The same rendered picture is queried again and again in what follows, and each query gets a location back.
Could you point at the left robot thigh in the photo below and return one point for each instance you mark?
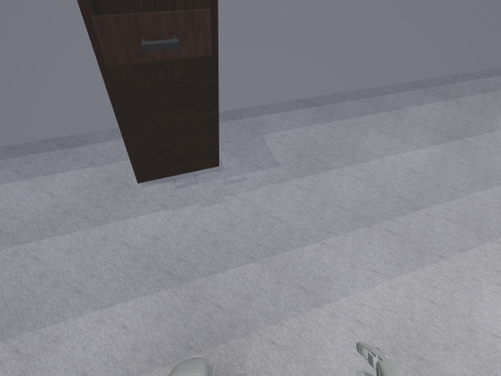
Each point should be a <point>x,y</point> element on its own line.
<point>193,367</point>

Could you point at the drawer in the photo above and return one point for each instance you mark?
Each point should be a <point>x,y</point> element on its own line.
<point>120,35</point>

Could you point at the handle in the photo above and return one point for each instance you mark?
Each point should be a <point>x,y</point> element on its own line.
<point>160,45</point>

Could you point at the cabinet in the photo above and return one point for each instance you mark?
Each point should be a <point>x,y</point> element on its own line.
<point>167,110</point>

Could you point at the robot right hand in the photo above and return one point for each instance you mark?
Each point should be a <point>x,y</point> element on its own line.
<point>378,360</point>

